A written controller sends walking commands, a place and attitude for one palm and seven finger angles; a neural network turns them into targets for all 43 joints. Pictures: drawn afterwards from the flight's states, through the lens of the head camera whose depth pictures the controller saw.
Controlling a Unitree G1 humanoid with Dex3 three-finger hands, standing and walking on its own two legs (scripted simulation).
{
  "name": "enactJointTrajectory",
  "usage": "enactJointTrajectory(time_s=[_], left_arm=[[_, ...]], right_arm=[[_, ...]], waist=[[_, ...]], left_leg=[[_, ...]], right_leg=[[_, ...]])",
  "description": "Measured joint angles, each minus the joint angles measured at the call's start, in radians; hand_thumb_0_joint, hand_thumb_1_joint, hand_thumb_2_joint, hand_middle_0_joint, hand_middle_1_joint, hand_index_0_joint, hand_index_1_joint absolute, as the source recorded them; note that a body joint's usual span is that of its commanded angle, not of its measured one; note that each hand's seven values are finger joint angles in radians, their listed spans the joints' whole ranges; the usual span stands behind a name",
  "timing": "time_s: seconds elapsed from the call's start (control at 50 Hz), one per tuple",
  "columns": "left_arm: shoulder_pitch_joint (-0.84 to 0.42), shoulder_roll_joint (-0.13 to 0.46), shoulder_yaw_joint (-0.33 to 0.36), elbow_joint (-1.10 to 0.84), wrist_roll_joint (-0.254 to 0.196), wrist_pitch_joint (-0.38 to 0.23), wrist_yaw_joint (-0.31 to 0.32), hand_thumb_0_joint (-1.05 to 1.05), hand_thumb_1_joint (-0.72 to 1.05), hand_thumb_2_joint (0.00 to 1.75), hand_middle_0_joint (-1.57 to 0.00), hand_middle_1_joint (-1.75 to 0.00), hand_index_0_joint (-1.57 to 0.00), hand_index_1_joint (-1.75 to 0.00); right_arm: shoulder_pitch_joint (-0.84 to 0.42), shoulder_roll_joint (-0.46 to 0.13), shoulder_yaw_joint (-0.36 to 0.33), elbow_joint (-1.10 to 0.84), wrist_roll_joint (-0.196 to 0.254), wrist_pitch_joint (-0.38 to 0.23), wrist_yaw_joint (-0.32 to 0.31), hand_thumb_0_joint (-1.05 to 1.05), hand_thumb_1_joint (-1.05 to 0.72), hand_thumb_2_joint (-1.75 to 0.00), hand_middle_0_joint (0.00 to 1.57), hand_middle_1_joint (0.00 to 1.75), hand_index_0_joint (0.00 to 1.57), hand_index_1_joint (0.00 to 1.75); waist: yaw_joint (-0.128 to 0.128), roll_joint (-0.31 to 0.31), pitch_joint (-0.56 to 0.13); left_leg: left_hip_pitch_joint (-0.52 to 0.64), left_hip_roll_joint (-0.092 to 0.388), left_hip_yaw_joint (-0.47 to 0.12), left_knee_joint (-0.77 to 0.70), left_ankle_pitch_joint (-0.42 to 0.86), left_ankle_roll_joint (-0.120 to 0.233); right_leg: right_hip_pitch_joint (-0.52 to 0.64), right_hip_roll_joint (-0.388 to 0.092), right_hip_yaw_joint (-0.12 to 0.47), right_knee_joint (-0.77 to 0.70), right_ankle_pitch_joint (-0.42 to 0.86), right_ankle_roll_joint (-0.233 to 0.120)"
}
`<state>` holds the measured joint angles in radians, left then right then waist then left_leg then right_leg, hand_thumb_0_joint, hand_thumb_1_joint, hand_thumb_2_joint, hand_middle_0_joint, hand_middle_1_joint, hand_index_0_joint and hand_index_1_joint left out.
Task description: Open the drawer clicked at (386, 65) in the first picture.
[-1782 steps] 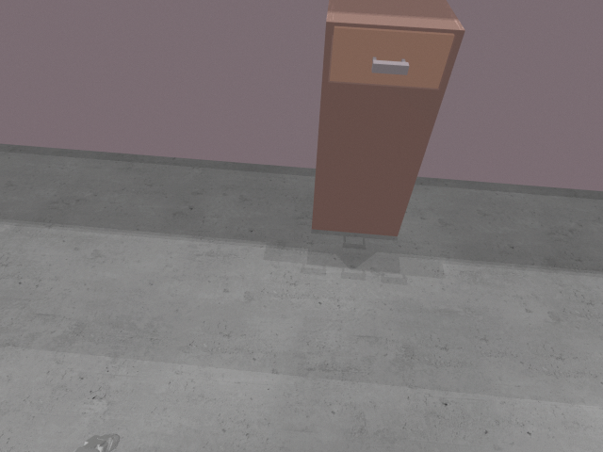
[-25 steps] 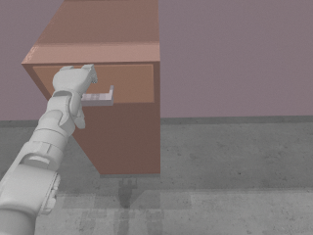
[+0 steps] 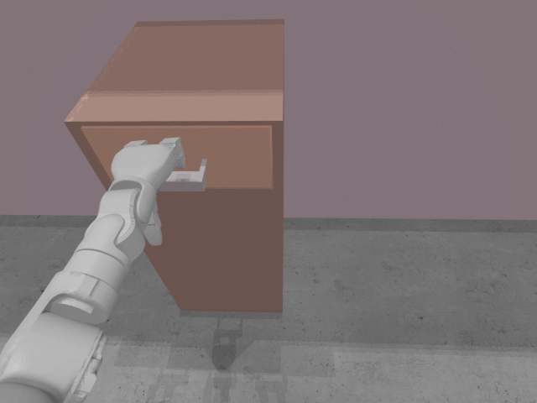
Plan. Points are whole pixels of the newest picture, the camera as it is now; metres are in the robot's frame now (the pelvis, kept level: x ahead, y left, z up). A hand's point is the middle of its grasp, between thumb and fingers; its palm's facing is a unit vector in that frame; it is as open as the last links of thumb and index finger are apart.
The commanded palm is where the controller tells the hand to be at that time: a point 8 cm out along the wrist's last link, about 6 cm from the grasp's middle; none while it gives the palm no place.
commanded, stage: re-aim the fingers above the handle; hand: left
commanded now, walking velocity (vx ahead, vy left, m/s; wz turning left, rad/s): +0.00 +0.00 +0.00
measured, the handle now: (180, 172) +0.52 +0.19 +0.03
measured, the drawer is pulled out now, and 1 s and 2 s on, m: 0.00 0.00 0.00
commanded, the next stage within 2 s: lower the fingers behind the handle in 0.62 s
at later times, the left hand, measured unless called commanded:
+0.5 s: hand (172, 197) +0.42 +0.18 +0.07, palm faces -0.21 -0.05 -0.98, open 13.8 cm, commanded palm +0.43 +0.18 +0.15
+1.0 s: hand (141, 198) +0.42 +0.23 +0.07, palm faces -0.17 -0.04 -0.99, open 14.1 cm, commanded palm +0.43 +0.21 +0.13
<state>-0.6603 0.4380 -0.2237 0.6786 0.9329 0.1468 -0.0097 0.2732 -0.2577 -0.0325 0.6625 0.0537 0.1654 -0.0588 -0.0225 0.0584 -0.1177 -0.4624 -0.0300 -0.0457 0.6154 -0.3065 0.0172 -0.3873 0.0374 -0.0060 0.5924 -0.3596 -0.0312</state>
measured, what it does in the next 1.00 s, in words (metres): stands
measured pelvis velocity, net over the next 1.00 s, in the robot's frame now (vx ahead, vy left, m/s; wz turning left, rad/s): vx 0.00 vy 0.01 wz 0.02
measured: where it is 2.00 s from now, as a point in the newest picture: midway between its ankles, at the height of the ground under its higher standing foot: outside the picture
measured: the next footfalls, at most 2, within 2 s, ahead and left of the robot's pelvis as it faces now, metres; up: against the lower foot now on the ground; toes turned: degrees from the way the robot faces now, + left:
none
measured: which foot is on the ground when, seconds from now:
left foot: down 0.00-1.00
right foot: down 0.00-1.00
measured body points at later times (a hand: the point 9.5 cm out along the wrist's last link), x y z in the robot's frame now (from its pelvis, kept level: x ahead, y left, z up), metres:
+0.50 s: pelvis +0.00 +0.00 +0.00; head +0.04 -0.02 +0.45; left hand +0.43 +0.18 +0.12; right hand +0.06 -0.27 -0.14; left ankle +0.00 +0.11 -0.73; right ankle -0.04 -0.10 -0.73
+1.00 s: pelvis +0.00 +0.01 +0.00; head +0.04 +0.00 +0.44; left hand +0.42 +0.23 +0.13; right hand +0.08 -0.26 -0.13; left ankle +0.00 +0.11 -0.73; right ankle -0.04 -0.10 -0.73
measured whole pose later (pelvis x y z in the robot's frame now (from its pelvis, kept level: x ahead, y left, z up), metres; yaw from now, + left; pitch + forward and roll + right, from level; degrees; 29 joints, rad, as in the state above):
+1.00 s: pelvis +0.00 +0.01 +0.00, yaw +1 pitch +10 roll -1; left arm -0.68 0.50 -0.21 0.68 0.93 0.02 -0.06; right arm 0.30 -0.27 -0.04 0.68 0.04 0.13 -0.09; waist -0.02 0.04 -0.10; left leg -0.51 -0.04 -0.06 0.66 -0.32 0.02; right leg -0.42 0.03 -0.03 0.62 -0.37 -0.02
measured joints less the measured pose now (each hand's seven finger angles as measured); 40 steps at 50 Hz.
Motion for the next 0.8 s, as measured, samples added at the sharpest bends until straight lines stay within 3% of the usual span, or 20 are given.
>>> enactJointTrajectory(time_s=[0.08,0.16,0.2,0.28,0.34,0.4,0.46,0.5,0.56,0.6,0.64,0.72,0.76,0.8], left_arm=[[-0.008,-0.035,-0.027,-0.038,0.011,-0.138,0.001,0.0,-0.49,0.3,-0.32,-1.2,-0.32,-1.2],[-0.042,-0.05,0.034,-0.019,0.045,-0.206,0.099,0.0,-0.49,0.3,-0.32,-1.21,-0.32,-1.2],[-0.066,-0.04,0.076,0.012,0.067,-0.182,0.158,0.0,-0.49,0.3,-0.32,-1.21,-0.32,-1.2],[-0.121,0.004,0.111,0.131,0.103,-0.048,0.214,0.0,-0.49,0.3,-0.32,-1.2,-0.32,-1.2],[-0.135,0.037,0.093,0.214,0.084,0.05,0.15,0.0,-0.49,0.3,-0.32,-1.2,-0.32,-1.2],[-0.1,0.048,0.046,0.18,0.016,0.064,0.028,0.0,-0.49,0.3,-0.31,-1.2,-0.31,-1.2],[-0.057,0.034,0.005,0.088,-0.025,-0.032,-0.062,0.0,-0.49,0.3,-0.32,-1.2,-0.32,-1.2],[-0.029,0.018,-0.011,0.012,-0.028,-0.127,-0.076,0.0,-0.49,0.3,-0.32,-1.2,-0.32,-1.2],[-0.005,-0.013,0.006,-0.073,-0.004,-0.263,-0.012,0.0,-0.49,0.3,-0.32,-1.2,-0.32,-1.2],[-0.013,-0.029,0.043,-0.088,0.02,-0.305,0.069,0.0,-0.49,0.3,-0.33,-1.2,-0.32,-1.2],[-0.042,-0.031,0.08,-0.065,0.04,-0.276,0.157,0.0,-0.49,0.3,-0.33,-1.2,-0.33,-1.2],[-0.115,0.0,0.129,0.064,0.076,-0.102,0.256,0.0,-0.49,0.3,-0.32,-1.2,-0.32,-1.2],[-0.136,0.023,0.131,0.157,0.093,0.004,0.245,0.0,-0.49,0.3,-0.32,-1.2,-0.32,-1.2],[-0.134,0.046,0.12,0.228,0.087,0.087,0.184,0.0,-0.48,0.3,-0.31,-1.2,-0.31,-1.2]], right_arm=[[-0.035,-0.009,-0.005,-0.008,-0.007,-0.019,-0.014,0.01,-0.9,-0.9,0.21,0.3,0.2,0.3],[-0.069,-0.003,-0.002,-0.016,-0.011,-0.037,-0.014,0.0,-0.9,-0.9,0.2,0.29,0.2,0.3],[-0.075,0.005,0.004,-0.016,-0.013,-0.041,-0.011,0.0,-0.9,-0.9,0.2,0.29,0.2,0.3],[-0.063,0.015,0.019,-0.002,-0.013,-0.031,0.0,0.0,-0.9,-0.9,0.2,0.29,0.2,0.3],[-0.03,0.015,0.024,0.004,-0.004,-0.011,0.006,0.0,-0.9,-0.9,0.2,0.29,0.2,0.3],[0.013,0.011,0.019,0.007,0.0,0.0,-0.001,0.0,-0.9,-0.9,0.21,0.3,0.2,0.3],[0.035,0.004,0.014,0.02,-0.004,-0.006,-0.018,0.01,-0.9,-0.9,0.21,0.3,0.21,0.3],[0.037,-0.002,0.004,0.024,-0.01,-0.017,-0.026,0.01,-0.9,-0.9,0.21,0.3,0.21,0.3],[0.03,-0.009,-0.016,0.021,-0.017,-0.036,-0.029,0.01,-0.9,-0.9,0.21,0.3,0.2,0.3],[0.015,-0.011,-0.021,0.022,-0.02,-0.044,-0.022,0.01,-0.9,-0.9,0.21,0.3,0.2,0.3],[-0.001,-0.007,-0.018,0.023,-0.016,-0.045,-0.014,0.01,-0.9,-0.9,0.2,0.29,0.2,0.3],[-0.027,0.005,0.006,0.03,-0.012,-0.028,0.003,0.0,-0.9,-0.9,0.2,0.29,0.2,0.3],[-0.028,0.009,0.018,0.032,-0.009,-0.012,0.013,0.0,-0.9,-0.9,0.2,0.29,0.2,0.3],[-0.019,0.012,0.026,0.025,0.0,0.005,0.018,0.0,-0.9,-0.9,0.2,0.29,0.2,0.3]], waist=[[0.0,-0.012,0.016],[-0.008,-0.017,0.018],[-0.011,-0.016,0.014],[-0.008,-0.003,0.001],[-0.009,0.01,-0.006],[-0.01,0.012,0.002],[-0.014,0.0,0.018],[-0.016,-0.007,0.028],[-0.017,-0.009,0.028],[-0.023,-0.008,0.022],[-0.026,-0.007,0.016],[-0.021,-0.001,0.003],[-0.016,0.008,-0.009],[-0.015,0.017,-0.018]], left_leg=[[-0.009,-0.003,-0.007,0.022,-0.004,-0.003],[-0.041,0.003,0.007,0.041,-0.006,-0.006],[-0.056,0.007,0.016,0.043,-0.005,-0.008],[-0.072,0.015,0.026,0.035,0.001,-0.012],[-0.065,0.016,0.022,0.019,0.006,-0.012],[-0.041,0.011,0.008,0.003,0.01,-0.008],[-0.025,0.003,-0.007,0.005,0.008,-0.006],[-0.026,0.001,-0.011,0.016,0.002,-0.006],[-0.046,0.002,-0.001,0.041,-0.01,-0.004],[-0.065,0.004,0.01,0.056,-0.017,-0.003],[-0.079,0.007,0.023,0.063,-0.019,-0.002],[-0.09,0.015,0.047,0.05,-0.011,-0.002],[-0.084,0.017,0.053,0.033,-0.004,-0.001],[-0.072,0.016,0.051,0.014,0.003,0.0]], right_leg=[[-0.007,-0.002,-0.008,0.023,-0.007,-0.003],[-0.051,0.003,0.005,0.055,-0.011,-0.005],[-0.072,0.007,0.014,0.065,-0.009,-0.007],[-0.094,0.014,0.024,0.061,-0.001,-0.008],[-0.085,0.014,0.021,0.042,0.005,-0.008],[-0.052,0.01,0.008,0.019,0.007,-0.007],[-0.028,0.003,-0.008,0.014,0.002,-0.007],[-0.025,0.001,-0.012,0.02,-0.003,-0.006],[-0.047,0.003,-0.003,0.042,-0.011,-0.004],[-0.071,0.004,0.008,0.061,-0.015,-0.002],[-0.092,0.006,0.02,0.074,-0.016,0.0],[-0.116,0.012,0.044,0.073,-0.005,0.002],[-0.114,0.013,0.051,0.057,0.004,0.004],[-0.1,0.012,0.049,0.037,0.01,0.005]])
